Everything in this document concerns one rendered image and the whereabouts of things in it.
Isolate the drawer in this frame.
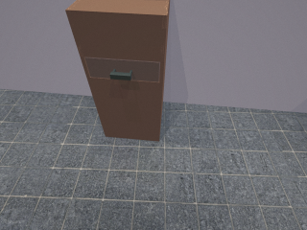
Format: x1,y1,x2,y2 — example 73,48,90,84
85,57,160,82

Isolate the cabinet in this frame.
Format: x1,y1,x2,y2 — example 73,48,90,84
65,0,171,142

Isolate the handle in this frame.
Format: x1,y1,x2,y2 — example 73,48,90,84
110,69,132,81

